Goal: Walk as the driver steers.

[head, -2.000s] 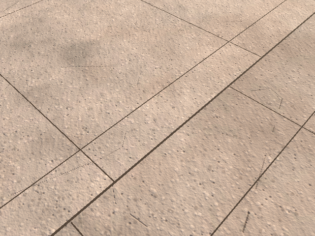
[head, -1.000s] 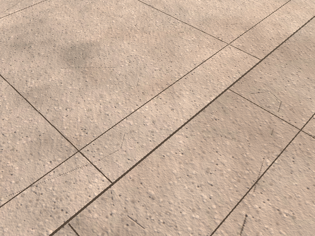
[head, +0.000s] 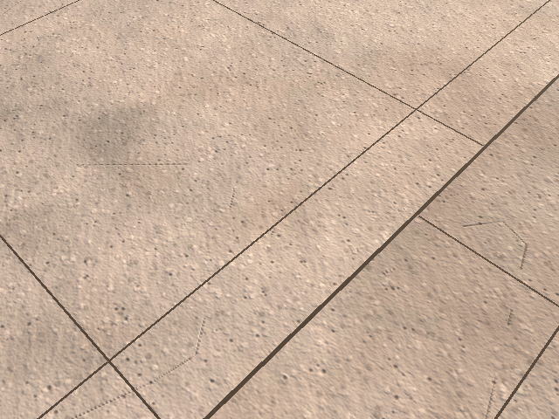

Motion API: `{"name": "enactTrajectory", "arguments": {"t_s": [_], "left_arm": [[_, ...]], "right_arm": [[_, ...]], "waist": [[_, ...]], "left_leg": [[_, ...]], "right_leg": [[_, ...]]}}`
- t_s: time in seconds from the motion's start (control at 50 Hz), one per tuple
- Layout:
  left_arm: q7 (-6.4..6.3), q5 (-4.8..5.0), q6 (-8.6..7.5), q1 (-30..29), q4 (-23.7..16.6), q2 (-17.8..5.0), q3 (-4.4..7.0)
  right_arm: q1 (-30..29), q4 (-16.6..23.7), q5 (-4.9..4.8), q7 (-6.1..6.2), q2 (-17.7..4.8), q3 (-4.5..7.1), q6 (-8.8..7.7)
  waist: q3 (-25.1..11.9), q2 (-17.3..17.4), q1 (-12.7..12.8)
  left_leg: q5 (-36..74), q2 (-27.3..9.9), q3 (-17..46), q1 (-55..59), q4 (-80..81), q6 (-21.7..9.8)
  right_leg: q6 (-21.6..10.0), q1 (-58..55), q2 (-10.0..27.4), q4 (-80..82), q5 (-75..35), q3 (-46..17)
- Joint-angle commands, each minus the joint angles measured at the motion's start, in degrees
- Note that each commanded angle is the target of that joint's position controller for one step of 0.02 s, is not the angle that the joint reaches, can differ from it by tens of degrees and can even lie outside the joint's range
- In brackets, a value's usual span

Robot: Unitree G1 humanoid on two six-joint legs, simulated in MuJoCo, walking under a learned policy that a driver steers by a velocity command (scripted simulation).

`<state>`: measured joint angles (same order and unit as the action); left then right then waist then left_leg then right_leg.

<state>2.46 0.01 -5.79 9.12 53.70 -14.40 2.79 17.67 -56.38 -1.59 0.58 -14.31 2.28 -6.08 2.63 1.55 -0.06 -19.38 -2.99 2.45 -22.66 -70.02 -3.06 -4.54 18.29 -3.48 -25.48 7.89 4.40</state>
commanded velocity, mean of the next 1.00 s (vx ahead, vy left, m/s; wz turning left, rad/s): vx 0.50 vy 0.00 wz -0.19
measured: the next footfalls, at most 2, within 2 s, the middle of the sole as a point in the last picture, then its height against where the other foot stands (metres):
left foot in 0.40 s outside the picture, level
right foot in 0.94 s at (338, 332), level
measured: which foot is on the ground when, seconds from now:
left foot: up 0.00-0.38, down 0.40-0.96, up 0.98-1.00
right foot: down 0.00-0.42, up 0.44-0.92, down 0.94-1.00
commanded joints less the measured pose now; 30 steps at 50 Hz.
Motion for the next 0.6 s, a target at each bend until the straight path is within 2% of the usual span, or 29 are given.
{"name": "enactTrajectory", "arguments": {"t_s": [0.02,0.08,0.14,0.22,0.28,0.34,0.36,0.38,0.4,0.42,0.44,0.46,0.48,0.5,0.52,0.54,0.56,0.6], "left_arm": [[0.23,-0.36,-1.21,0.53,-1.63,-3.83,0.40],[-0.97,-0.19,-1.21,3.91,-0.22,-6.66,0.89],[-2.10,-0.01,-0.60,7.25,0.41,-7.66,1.04],[-2.61,0.81,-0.24,12.08,1.70,-8.73,1.13],[-2.60,0.79,0.57,15.41,3.06,-8.49,1.23],[-2.77,0.98,1.60,15.17,3.27,-9.34,1.81],[-2.81,0.91,1.93,14.00,2.86,-9.94,2.01],[-2.83,0.72,2.31,12.69,2.34,-9.58,1.84],[-2.93,0.11,2.40,12.72,1.21,-7.87,0.97],[-2.18,-0.14,1.34,20.37,0.61,-1.11,-1.11],[-1.96,0.76,-0.15,19.45,1.41,-2.63,-0.98],[-1.89,2.47,-1.01,13.14,-0.35,-8.89,0.76],[-2.19,2.83,-1.25,9.01,-1.47,-9.25,0.89],[-2.57,2.23,-0.86,7.57,-1.36,-8.36,1.09],[-2.84,1.77,0.05,8.52,-1.01,-7.19,1.37],[-2.87,1.80,1.05,9.85,-0.55,-5.53,1.26],[-2.90,1.91,1.81,10.61,-0.24,-4.13,1.15],[-3.12,1.93,2.58,9.14,-1.27,-3.93,1.35]], "right_arm": [[4.42,2.45,0.26,0.50,-2.93,1.23,0.59],[-2.30,5.35,0.98,0.76,-3.79,1.55,1.46],[-9.13,7.68,1.41,0.31,-3.56,1.48,1.02],[-18.55,10.51,0.90,-0.80,-2.53,0.76,0.29],[-22.14,12.19,0.36,-1.88,-2.90,0.58,-0.06],[-21.56,13.25,0.18,-2.85,-5.03,1.10,-0.55],[-18.45,12.63,0.17,-2.95,-6.34,1.67,-0.71],[-10.92,10.41,0.22,-2.84,-8.30,2.80,-0.83],[-0.03,7.83,0.90,-2.37,-12.12,4.14,-0.85],[7.08,6.45,1.63,-2.20,-17.73,5.62,-0.47],[8.63,5.92,1.14,-2.23,-13.30,4.29,-0.11],[4.04,6.42,0.83,-2.16,-9.90,3.09,-0.20],[-1.18,7.79,1.04,-2.01,-8.32,2.53,-0.19],[-4.96,8.28,1.38,-2.16,-6.36,1.92,-0.27],[-6.97,8.35,1.88,-2.31,-4.86,1.53,-0.64],[-7.78,8.01,2.13,-2.51,-4.18,1.44,-0.84],[-7.51,7.46,2.19,-2.53,-4.46,1.58,-1.11],[-6.18,6.33,2.38,-2.06,-6.13,2.10,-1.60]], "waist": [[-3.39,-4.62,-1.70],[0.35,-3.77,-1.15],[1.10,-3.34,0.70],[1.83,-3.25,3.88],[2.06,-3.58,4.83],[1.03,-5.03,2.57],[-0.89,-6.03,0.49],[-5.21,-6.02,-3.57],[-13.72,-3.75,-7.63],[-23.91,9.03,-5.83],[-27.15,12.49,-6.68],[-17.86,8.82,-6.44],[-11.76,4.88,-4.86],[-7.32,1.40,-3.09],[-5.55,2.37,-1.01],[-4.60,2.98,0.19],[-3.90,2.93,0.71],[-2.27,2.27,1.07]], "left_leg": [[3.77,-5.96,2.65,-7.61,1.75,-0.24],[9.48,-7.14,1.55,-13.77,9.93,1.76],[19.94,-6.46,0.50,-16.94,21.85,2.75],[28.26,-2.96,-2.64,-12.61,35.67,2.91],[26.88,-1.68,-2.67,-12.87,38.64,2.28],[18.36,-0.73,-2.42,-11.55,41.12,-0.24],[15.82,0.70,-3.60,-6.96,41.66,-1.28],[16.15,2.45,-5.14,2.76,42.95,-2.86],[18.22,-2.69,0.41,19.84,40.86,-6.31],[10.76,-17.23,25.23,45.48,42.17,-15.93],[4.37,-20.49,40.30,48.99,51.32,-18.08],[3.30,-18.07,32.03,41.98,52.60,-14.19],[7.91,-16.14,24.00,32.94,53.75,-12.19],[12.68,-14.13,17.49,24.44,56.03,-11.11],[14.52,-12.12,12.80,18.82,58.08,-9.62],[14.53,-10.90,9.97,15.20,60.07,-9.04],[15.83,-10.49,7.49,13.05,61.51,-9.15],[18.55,-10.49,3.70,12.21,63.57,-9.48]], "right_leg": [[-9.81,-6.09,15.83,17.75,-1.46,-18.19],[-10.49,-4.73,15.67,20.65,-2.74,-15.02],[-8.86,-7.62,14.26,20.72,-6.19,-11.68],[-6.83,-9.86,12.55,20.26,-7.88,-7.71],[-6.89,-16.05,14.92,17.21,-9.99,-7.72],[-5.68,-22.59,17.98,11.92,-17.29,-9.04],[-5.00,-23.41,17.87,8.00,-25.20,-8.71],[-3.88,-22.34,15.70,-0.67,-32.96,-6.95],[-2.25,-14.19,12.92,-15.18,-27.97,-4.94],[2.19,10.49,3.58,-38.04,-3.82,-1.98],[2.08,20.29,-0.02,-47.45,25.19,-9.55],[0.74,25.44,3.89,-51.01,22.38,-11.47],[0.40,25.23,7.01,-49.67,16.82,-9.55],[0.78,23.01,9.15,-46.14,12.71,-8.82],[0.94,19.08,11.14,-42.59,9.66,-9.52],[1.19,16.10,11.73,-40.88,8.22,-9.71],[1.48,15.05,11.78,-39.83,7.33,-9.70],[2.14,17.77,11.80,-36.99,2.84,-10.84]]}}
Velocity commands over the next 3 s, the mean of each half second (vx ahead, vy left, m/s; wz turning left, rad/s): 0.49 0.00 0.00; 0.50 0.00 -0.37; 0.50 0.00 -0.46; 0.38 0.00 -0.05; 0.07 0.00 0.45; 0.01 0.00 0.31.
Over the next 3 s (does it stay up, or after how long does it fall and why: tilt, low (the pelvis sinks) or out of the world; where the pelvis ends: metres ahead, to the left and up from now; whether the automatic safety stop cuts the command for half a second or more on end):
stays up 1.17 -0.17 -0.04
